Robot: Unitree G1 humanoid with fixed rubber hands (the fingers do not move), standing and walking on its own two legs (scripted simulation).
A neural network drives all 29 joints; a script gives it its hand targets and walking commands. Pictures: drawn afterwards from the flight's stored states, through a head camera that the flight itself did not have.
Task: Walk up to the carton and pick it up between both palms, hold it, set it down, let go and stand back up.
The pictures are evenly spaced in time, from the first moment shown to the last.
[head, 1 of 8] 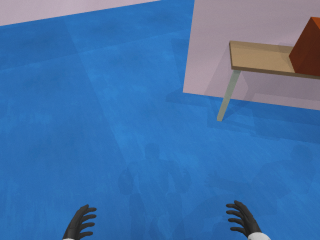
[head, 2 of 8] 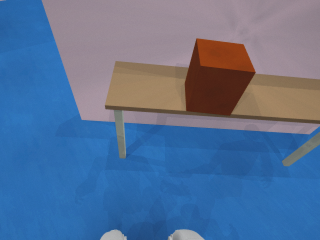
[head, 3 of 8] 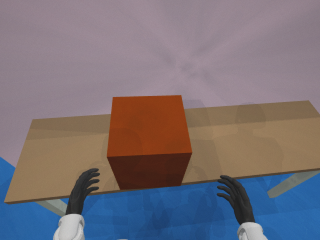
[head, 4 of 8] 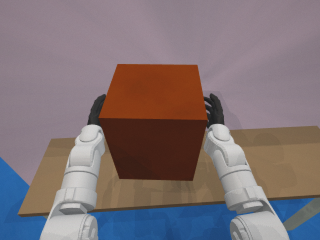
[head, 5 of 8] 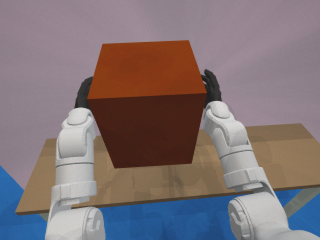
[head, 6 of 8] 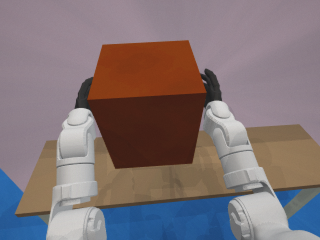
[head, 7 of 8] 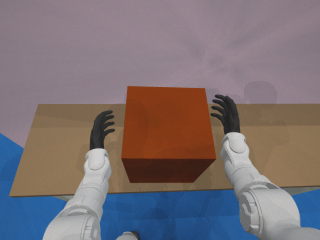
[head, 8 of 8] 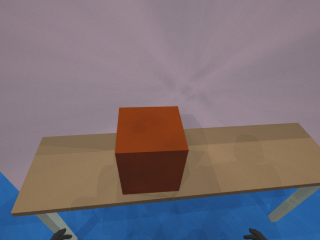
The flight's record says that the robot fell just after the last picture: no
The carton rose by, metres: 0.27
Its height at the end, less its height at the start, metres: +0.00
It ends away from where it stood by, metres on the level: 0.03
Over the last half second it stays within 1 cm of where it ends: yes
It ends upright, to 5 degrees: yes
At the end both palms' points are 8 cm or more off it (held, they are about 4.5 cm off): yes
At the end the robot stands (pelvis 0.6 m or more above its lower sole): yes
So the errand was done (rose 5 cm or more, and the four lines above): yes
